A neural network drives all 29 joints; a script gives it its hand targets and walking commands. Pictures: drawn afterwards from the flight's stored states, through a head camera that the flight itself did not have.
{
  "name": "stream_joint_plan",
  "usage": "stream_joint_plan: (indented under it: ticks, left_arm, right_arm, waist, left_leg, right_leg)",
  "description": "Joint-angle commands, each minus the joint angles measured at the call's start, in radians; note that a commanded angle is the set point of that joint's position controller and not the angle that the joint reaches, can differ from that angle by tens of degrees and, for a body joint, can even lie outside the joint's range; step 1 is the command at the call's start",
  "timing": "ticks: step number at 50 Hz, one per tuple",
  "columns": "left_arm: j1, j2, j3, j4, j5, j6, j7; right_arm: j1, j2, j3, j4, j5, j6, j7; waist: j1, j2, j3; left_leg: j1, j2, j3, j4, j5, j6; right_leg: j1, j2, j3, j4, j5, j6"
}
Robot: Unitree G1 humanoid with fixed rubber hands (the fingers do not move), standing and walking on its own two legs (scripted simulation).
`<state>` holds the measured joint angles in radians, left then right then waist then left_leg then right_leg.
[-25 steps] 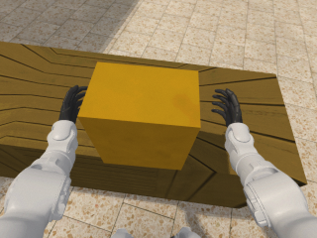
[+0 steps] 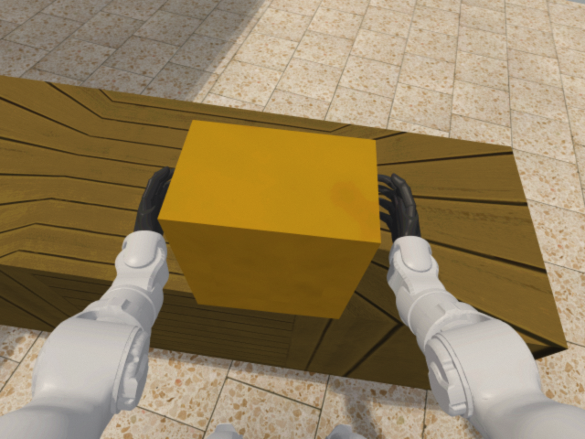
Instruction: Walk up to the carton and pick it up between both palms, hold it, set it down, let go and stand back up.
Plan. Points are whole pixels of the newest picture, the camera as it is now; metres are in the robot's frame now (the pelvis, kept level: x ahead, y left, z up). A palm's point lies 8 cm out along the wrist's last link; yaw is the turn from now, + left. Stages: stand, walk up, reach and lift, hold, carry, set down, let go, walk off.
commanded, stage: reach and lift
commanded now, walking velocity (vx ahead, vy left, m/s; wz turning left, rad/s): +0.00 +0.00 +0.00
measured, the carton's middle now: (275, 232) +0.43 +0.03 -0.03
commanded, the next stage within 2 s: none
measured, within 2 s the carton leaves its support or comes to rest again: leaves its support in 1.56 s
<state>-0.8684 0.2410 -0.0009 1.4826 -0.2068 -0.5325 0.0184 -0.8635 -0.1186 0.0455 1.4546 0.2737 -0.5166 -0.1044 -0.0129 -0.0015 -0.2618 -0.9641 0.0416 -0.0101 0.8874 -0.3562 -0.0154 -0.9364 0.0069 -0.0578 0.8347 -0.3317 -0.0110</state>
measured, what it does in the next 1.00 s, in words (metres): stands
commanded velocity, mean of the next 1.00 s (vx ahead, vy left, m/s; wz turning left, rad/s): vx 0.00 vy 0.00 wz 0.00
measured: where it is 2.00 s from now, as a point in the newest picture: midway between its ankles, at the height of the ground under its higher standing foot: outside the picture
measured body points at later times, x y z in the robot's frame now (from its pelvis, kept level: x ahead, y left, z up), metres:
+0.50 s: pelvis +0.00 +0.01 +0.00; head +0.09 +0.03 +0.44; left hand +0.42 +0.20 +0.02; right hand +0.43 -0.15 +0.02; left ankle +0.02 +0.12 -0.69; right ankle +0.02 -0.12 -0.69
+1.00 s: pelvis +0.02 +0.01 +0.03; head +0.12 +0.03 +0.47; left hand +0.41 +0.19 +0.02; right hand +0.41 -0.15 +0.02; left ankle +0.02 +0.12 -0.69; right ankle +0.02 -0.12 -0.69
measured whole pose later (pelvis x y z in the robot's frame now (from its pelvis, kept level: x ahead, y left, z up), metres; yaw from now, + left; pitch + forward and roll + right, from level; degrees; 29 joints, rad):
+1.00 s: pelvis +0.02 +0.01 +0.03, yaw +2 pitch +21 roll -2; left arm -0.78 0.13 0.26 1.51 0.08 -0.73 0.03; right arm -0.71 -0.05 -0.45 1.34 -0.22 -0.64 -0.11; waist -0.02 0.01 -0.16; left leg -0.76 0.02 -0.03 0.67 -0.28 0.00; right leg -0.70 -0.01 -0.08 0.58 -0.25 0.00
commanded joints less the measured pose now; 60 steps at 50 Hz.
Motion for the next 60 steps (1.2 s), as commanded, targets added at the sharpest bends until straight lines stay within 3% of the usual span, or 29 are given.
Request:
stream_joint_plan:
  ticks: [1, 19, 28, 31, 34, 36, 39, 45, 53, 60]
  left_arm:
    - [-0.319, 0.057, 0.004, -0.118, 0.012, -0.033, 0.009]
    - [-0.313, -0.035, 0.014, -0.149, 0.059, -0.045, 0.035]
    - [-0.316, -0.112, 0.037, -0.165, 0.111, -0.062, 0.022]
    - [-0.328, -0.235, 0.042, -0.166, 0.166, -0.073, -0.011]
    - [-0.378, -0.568, -0.006, -0.116, 0.294, -0.106, -0.111]
    - [-0.363, -0.636, 0.0, -0.074, 0.353, -0.149, -0.137]
    - [-0.341, -0.631, 0.035, -0.048, 0.392, -0.192, -0.13]
    - [-0.298, -0.612, 0.076, -0.015, 0.428, -0.206, -0.117]
    - [-0.241, -0.631, 0.084, -0.025, 0.452, -0.211, -0.108]
    - [-0.222, -0.637, 0.08, -0.043, 0.459, -0.207, -0.107]
  right_arm:
    - [-0.307, -0.109, -0.021, -0.097, -0.015, -0.031, 0.001]
    - [-0.32, -0.062, -0.077, -0.082, -0.079, -0.03, 0.02]
    - [-0.314, 0.029, -0.125, -0.1, -0.16, -0.037, 0.03]
    - [-0.311, 0.174, -0.144, -0.117, -0.246, -0.047, 0.052]
    - [-0.318, 0.552, -0.145, -0.136, -0.456, -0.07, 0.131]
    - [-0.284, 0.624, -0.162, -0.142, -0.548, -0.089, 0.171]
    - [-0.228, 0.635, -0.183, -0.102, -0.599, -0.112, 0.185]
    - [-0.185, 0.628, -0.217, -0.086, -0.648, -0.138, 0.183]
    - [-0.153, 0.63, -0.22, -0.087, -0.663, -0.158, 0.178]
    - [-0.136, 0.631, -0.218, -0.091, -0.666, -0.164, 0.174]
  waist:
    - [-0.006, 0.07, -0.525]
    - [0.001, 0.07, -0.503]
    - [-0.006, 0.058, -0.483]
    - [-0.016, 0.053, -0.459]
    - [-0.038, 0.066, -0.405]
    - [-0.038, 0.083, -0.397]
    - [-0.039, 0.063, -0.36]
    - [-0.031, 0.039, -0.308]
    - [-0.022, 0.037, -0.318]
    - [-0.021, 0.032, -0.302]
  left_leg:
    - [0.396, -0.037, 0.031, -0.03, 0.443, -0.071]
    - [0.444, -0.021, 0.016, -0.04, 0.462, -0.07]
    - [0.446, -0.023, 0.016, -0.052, 0.454, -0.062]
    - [0.458, -0.026, 0.018, -0.068, 0.452, -0.058]
    - [0.491, -0.035, 0.02, -0.117, 0.432, -0.059]
    - [0.505, -0.039, 0.02, -0.147, 0.432, -0.064]
    - [0.488, -0.039, 0.015, -0.184, 0.429, -0.062]
    - [0.468, -0.041, 0.017, -0.236, 0.391, -0.052]
    - [0.516, -0.035, 0.014, -0.244, 0.493, -0.059]
    - [0.525, -0.033, 0.014, -0.259, 0.509, -0.062]
  right_leg:
    - [0.207, 0.025, 0.004, -0.093, 0.214, 0.005]
    - [0.172, 0.025, -0.006, -0.112, 0.175, -0.01]
    - [0.195, 0.016, -0.005, -0.13, 0.173, -0.01]
    - [0.224, 0.01, -0.012, -0.149, 0.186, -0.008]
    - [0.282, 0.001, -0.034, -0.202, 0.219, -0.01]
    - [0.323, 0.003, -0.036, -0.222, 0.253, -0.022]
    - [0.371, 0.002, -0.031, -0.246, 0.277, -0.023]
    - [0.41, -0.003, -0.027, -0.286, 0.27, -0.022]
    - [0.434, 0.005, -0.033, -0.309, 0.354, -0.024]
    - [0.454, 0.007, -0.034, -0.325, 0.371, -0.022]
